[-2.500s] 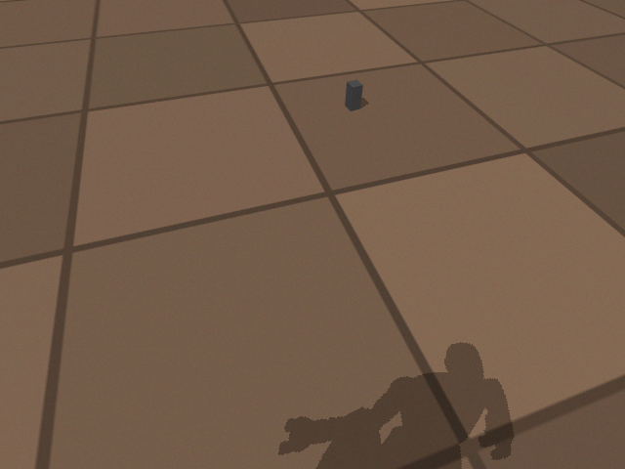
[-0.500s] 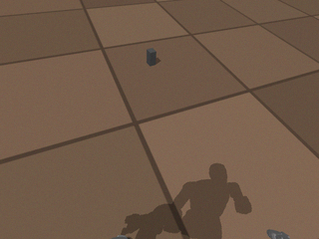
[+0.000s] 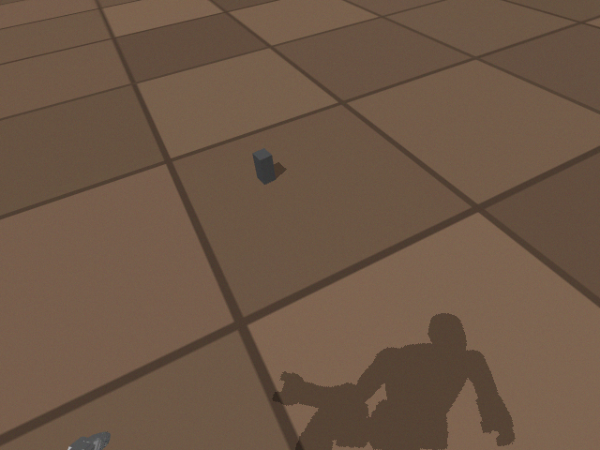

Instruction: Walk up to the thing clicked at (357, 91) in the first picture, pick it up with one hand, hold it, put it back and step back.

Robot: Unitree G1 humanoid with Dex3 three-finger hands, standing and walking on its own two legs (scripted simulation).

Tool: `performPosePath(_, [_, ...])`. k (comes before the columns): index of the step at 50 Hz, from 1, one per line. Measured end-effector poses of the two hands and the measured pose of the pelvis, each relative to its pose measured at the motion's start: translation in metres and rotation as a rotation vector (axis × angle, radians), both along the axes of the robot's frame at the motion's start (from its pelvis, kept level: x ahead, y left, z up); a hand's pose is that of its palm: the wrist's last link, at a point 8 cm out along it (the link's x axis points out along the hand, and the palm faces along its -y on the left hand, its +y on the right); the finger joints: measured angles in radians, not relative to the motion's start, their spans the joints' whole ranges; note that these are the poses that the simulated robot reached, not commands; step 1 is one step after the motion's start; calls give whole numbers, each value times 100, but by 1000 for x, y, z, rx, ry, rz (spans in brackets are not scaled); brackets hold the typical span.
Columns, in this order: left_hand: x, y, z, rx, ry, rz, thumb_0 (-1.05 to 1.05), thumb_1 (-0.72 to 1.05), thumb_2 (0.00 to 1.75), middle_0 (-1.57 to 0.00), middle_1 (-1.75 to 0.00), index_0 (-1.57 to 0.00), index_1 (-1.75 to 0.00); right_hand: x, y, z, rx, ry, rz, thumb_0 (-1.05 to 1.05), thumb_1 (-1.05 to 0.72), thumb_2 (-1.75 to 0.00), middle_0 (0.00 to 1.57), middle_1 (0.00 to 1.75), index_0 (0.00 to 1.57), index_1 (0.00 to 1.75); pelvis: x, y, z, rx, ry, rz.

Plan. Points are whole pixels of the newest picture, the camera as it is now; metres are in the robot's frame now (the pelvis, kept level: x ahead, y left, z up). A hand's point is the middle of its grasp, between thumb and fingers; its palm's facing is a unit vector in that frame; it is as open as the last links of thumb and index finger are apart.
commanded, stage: walk up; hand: left
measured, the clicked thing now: (264, 166) +1.55 +0.29 -0.68
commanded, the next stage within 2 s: none
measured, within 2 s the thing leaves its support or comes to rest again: neither
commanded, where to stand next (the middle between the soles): +1.21 +0.09 m, yaw -1 degrees
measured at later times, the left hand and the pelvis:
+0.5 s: hand (133, 349) +0.33 +0.33 -0.14, palm faces -0.03 -0.94 -0.35, open 7.4 cm; pelvis +0.28 +0.05 +0.01, yaw +1 degrees
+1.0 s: hand (194, 216) +0.62 +0.27 -0.09, palm faces +0.01 -0.92 -0.40, open 7.4 cm; pelvis +0.52 +0.01 +0.02, yaw +0 degrees
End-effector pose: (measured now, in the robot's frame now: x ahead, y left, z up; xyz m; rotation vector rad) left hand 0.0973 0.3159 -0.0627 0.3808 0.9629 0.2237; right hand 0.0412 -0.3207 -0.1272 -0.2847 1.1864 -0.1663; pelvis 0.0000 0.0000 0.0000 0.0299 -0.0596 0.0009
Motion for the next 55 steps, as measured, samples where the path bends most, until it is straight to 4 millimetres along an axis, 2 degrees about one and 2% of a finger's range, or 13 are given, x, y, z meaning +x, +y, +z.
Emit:
performPosePath(4, [-7, -3, 4, -8, 117, 46, 1, 90, 90, -21, -30, -21, -30, 78, 4, 23, 17, -95, 35, 1, -90, -90, 20, 30, 20, 30, 40, -1, 17, -11, 6, -21])
performPosePath(8, [-1, 5, 0, -14, 206, 86, 1, 90, 90, -21, -30, -21, -30, 140, 7, 38, 8, -128, 64, 0, -90, -90, 20, 30, 21, 30, 83, 2, 21, -35, 19, -17])
performPosePath(11, [16, 17, -7, -19, 238, 106, 1, 90, 90, -21, -30, -21, -30, 182, 12, 44, -10, -111, 94, 0, -90, -90, 20, 30, 21, 30, 117, 7, 20, -53, 32, -5])
performPosePath(14, [45, 32, -19, -24, 255, 118, 1, 90, 90, -21, -30, -21, -30, 227, 21, 46, -30, -99, 120, 0, -90, -90, 20, 30, 21, 30, 154, 17, 13, -71, 40, 7])
performPosePath(18, [99, 58, -45, -28, 268, 132, 1, 90, 90, -21, -30, -21, -30, 288, 40, 44, -69, -111, 133, 0, -90, -90, 20, 30, 21, 30, 208, 35, -3, -47, 48, 23])
performPosePath(20, [131, 62, -51, -36, 271, 125, 1, 90, 90, -21, -30, -21, -30, 310, 49, 45, -81, -138, 133, 0, -90, -90, 20, 30, 21, 30, 230, 44, -4, -35, 43, 14])
performPosePath(23, [187, 60, -47, -55, 255, 67, 1, 91, 90, -20, -30, -21, -30, 329, 60, 53, -73, -163, 78, 0, -90, -90, 20, 30, 21, 30, 261, 52, 5, -51, 37, 11])
performPosePath(28, [283, 58, -31, -80, 146, 5, 1, 91, 90, -20, -30, -21, -30, 340, 66, 60, -68, -109, 27, 0, -90, -90, 20, 30, 21, 30, 312, 55, 18, -34, 27, 12])
performPosePath(36, [408, 40, -17, -64, 81, -66, 1, 91, 90, -20, -30, -21, -30, 367, 52, 41, -44, 1, -31, 0, -90, -90, 21, 30, 21, 30, 392, 44, 14, -2, 19, -1])
performPosePath(42, [489, 12, -19, -24, 53, -71, 1, 91, 90, -20, -30, -21, -30, 421, 24, 4, -27, 45, -63, 0, -90, -90, 21, 30, 21, 30, 461, 23, -5, -24, 17, -4])
performPosePath(46, [510, -1, -6, -22, 13, -35, 1, 90, 90, -21, -30, -21, -30, 473, 22, 4, 5, 44, -15, 1, -90, -90, 20, 30, 21, 30, 493, 11, 4, 7, 1, 6])
performPosePath(51, [508, 0, 9, -6, 67, 20, 1, 90, 90, -21, -30, -21, -30, 544, 19, 20, 21, -35, 23, 0, -90, -90, 20, 30, 21, 30, 531, 8, 20, 5, -5, -2])
performPosePath(55, [506, 10, 10, 5, 124, 55, 1, 90, 90, -21, -30, -21, -30, 587, 18, 28, 11, -59, 40, 0, -90, -90, 20, 30, 21, 30, 560, 11, 23, -19, -6, 8])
